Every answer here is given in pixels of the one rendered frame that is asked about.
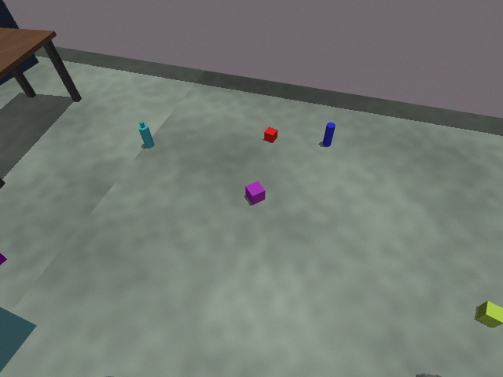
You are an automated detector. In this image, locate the coffee table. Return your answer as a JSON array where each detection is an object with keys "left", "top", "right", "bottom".
[{"left": 0, "top": 27, "right": 82, "bottom": 188}]

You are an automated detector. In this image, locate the sofa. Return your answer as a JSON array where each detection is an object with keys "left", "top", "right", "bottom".
[{"left": 0, "top": 0, "right": 39, "bottom": 85}]

